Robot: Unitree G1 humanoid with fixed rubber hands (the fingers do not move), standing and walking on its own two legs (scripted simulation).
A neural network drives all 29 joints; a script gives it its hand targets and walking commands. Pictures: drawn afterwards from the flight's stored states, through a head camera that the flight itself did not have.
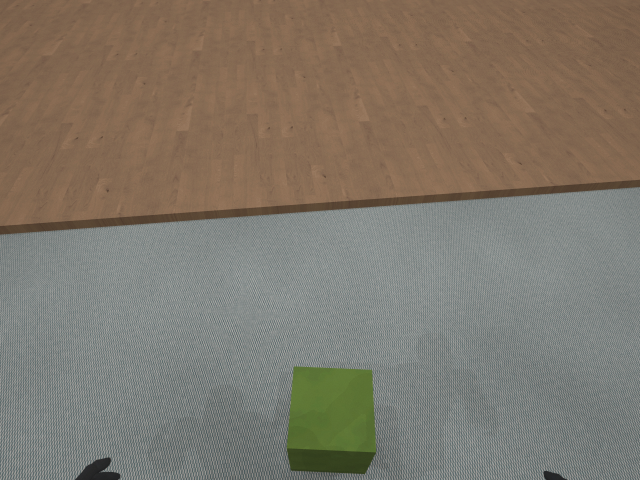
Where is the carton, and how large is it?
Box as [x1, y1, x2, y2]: [287, 366, 375, 473]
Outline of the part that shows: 294,366 287,440 287,451 291,470 364,473 375,453 371,370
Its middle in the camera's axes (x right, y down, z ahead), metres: +0.03 +0.49 +1.07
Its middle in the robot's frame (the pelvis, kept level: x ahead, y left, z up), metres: +0.38 -0.02 -0.66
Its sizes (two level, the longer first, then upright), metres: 0.210 0.200 0.250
